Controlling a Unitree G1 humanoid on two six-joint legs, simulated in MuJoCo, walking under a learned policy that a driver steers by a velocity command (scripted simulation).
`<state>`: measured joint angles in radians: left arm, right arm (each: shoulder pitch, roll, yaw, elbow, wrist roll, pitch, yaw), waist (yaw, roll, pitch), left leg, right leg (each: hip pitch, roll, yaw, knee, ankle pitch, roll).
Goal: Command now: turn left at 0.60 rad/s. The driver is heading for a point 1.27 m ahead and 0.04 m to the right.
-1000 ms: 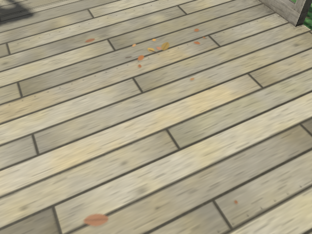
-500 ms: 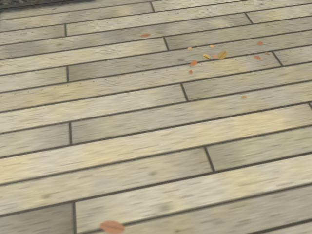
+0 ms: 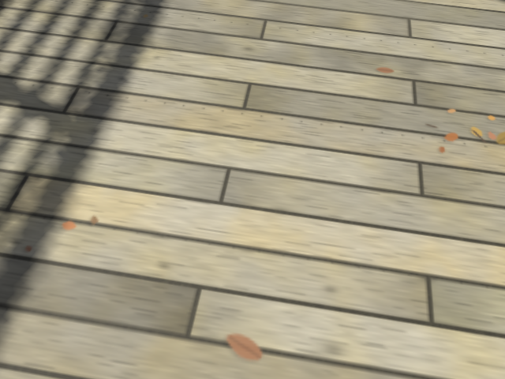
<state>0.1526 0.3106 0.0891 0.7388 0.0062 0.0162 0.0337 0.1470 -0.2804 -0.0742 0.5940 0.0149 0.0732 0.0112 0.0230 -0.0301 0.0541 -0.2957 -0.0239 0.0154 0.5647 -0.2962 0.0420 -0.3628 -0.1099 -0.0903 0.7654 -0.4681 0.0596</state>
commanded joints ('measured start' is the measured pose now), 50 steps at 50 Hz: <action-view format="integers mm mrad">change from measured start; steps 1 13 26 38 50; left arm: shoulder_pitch -99 -73 -39 19 17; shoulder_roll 114 73 112 67 60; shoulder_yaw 28 7 -6 -39 -41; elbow -122 -73 -48 43 153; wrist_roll -7 -10 10 9 -3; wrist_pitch -19 -9 -48 -46 -13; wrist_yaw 3 5 -22 -40 -4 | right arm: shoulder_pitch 98 -4 34 48 73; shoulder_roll -215 -203 -175 -120 -69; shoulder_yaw -55 -49 -40 -16 10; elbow -41 -36 -11 53 112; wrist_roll -40 -6 -13 -29 -30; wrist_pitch -55 -50 -47 -35 -91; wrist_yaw -7 -47 -42 -24 -20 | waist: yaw -76 -36 -31 -2 -8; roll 183 189 -110 78 70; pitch -178 -108 -129 -132 -33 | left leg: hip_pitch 296 112 -145 144 48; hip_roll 369 193 -23 105 77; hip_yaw -444 -402 -184 -152 -156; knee -210 -205 395 -138 -165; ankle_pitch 663 296 -294 233 156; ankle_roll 311 192 -109 13 -5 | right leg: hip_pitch -338 -135 233 197 195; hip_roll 70 127 -204 67 66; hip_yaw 155 185 442 141 141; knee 439 60 -422 -329 -324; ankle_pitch -167 141 685 312 337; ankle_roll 10 31 -328 -47 -26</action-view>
